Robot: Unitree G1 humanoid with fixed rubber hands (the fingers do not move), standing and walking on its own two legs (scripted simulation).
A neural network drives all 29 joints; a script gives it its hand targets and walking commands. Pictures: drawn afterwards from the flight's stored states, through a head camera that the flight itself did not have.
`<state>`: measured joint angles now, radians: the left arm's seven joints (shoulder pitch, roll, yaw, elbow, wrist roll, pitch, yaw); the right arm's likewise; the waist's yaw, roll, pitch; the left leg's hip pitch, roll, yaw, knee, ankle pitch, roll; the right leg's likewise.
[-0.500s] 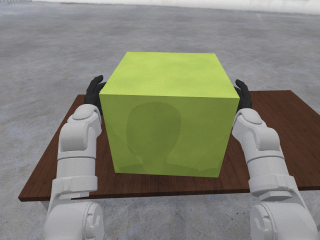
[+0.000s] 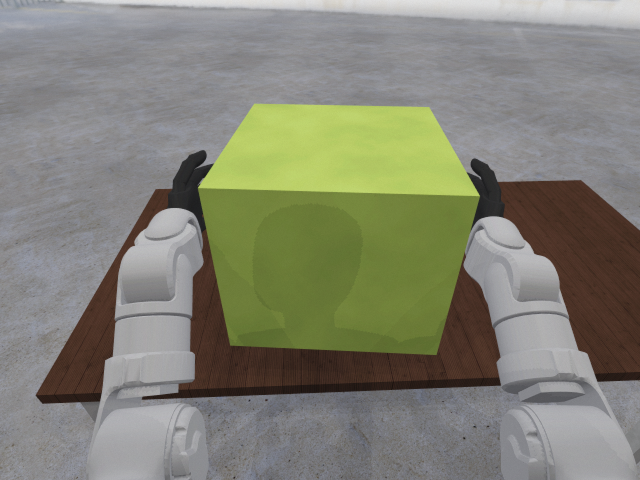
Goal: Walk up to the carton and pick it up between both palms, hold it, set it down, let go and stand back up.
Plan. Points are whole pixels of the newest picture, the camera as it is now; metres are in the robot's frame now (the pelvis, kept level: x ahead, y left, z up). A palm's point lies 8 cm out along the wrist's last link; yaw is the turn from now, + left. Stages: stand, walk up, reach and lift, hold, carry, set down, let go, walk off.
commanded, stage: hold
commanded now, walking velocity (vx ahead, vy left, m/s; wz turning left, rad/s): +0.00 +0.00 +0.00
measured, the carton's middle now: (336, 217) +0.43 -0.01 +0.17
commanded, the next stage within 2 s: set down in 0.66 s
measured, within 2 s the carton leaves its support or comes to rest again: neither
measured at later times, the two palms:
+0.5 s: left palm (187, 216) +0.37 +0.17 +0.22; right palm (482, 223) +0.37 -0.18 +0.21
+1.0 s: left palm (173, 214) +0.39 +0.20 +0.21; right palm (462, 219) +0.38 -0.16 +0.21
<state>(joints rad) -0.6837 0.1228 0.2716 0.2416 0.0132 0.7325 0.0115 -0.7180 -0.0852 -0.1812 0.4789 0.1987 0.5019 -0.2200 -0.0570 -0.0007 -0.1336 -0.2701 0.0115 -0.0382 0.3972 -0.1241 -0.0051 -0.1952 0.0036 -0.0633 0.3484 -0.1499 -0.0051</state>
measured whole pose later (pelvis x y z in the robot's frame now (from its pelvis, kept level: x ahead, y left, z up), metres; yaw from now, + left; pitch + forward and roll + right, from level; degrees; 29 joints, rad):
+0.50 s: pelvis +0.00 +0.00 +0.00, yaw +0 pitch +0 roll -1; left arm -0.68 0.12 0.27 0.24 0.01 0.73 0.01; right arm -0.72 -0.09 -0.18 0.48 0.20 0.50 -0.22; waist -0.06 0.00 -0.13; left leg -0.27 0.01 -0.04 0.40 -0.12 -0.01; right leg -0.20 0.00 -0.06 0.35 -0.15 -0.01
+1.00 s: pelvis +0.00 +0.00 +0.00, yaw +0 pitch -1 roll -1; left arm -0.71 0.10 0.42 0.36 0.10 0.52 -0.11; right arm -0.72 0.02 -0.22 0.54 -0.04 0.30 -0.18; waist -0.06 -0.02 -0.11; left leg -0.24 0.01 -0.04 0.38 -0.13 -0.01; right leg -0.16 0.00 -0.06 0.33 -0.15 0.00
